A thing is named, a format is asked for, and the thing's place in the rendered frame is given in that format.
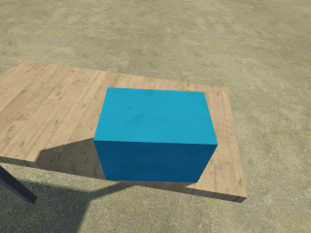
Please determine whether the carton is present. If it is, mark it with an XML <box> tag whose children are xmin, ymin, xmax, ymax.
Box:
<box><xmin>93</xmin><ymin>87</ymin><xmax>218</xmax><ymax>183</ymax></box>

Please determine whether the table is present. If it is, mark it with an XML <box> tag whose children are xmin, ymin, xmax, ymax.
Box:
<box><xmin>0</xmin><ymin>59</ymin><xmax>248</xmax><ymax>204</ymax></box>

